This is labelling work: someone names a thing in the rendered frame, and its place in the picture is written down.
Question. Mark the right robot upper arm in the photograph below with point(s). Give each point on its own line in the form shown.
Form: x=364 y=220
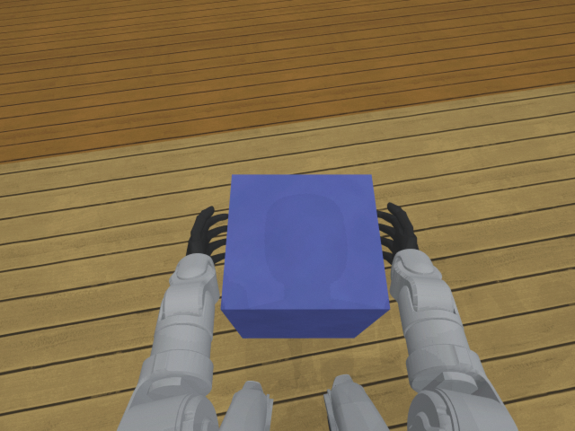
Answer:
x=436 y=409

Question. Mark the robot right forearm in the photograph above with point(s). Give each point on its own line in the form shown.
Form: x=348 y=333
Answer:
x=439 y=354

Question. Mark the left robot thigh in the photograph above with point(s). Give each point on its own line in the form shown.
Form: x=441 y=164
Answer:
x=250 y=410

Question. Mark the robot left hand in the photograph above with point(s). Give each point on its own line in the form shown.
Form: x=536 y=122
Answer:
x=200 y=236

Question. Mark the robot left forearm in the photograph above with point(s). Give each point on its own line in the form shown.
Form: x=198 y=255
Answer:
x=180 y=357

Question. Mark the robot right shin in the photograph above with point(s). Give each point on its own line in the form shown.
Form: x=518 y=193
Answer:
x=344 y=378

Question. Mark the left robot upper arm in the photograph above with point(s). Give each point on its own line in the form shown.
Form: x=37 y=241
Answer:
x=186 y=412

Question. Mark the carton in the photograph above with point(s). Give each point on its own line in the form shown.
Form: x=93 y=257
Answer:
x=303 y=256

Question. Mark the robot right hand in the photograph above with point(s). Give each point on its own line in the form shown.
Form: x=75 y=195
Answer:
x=401 y=232

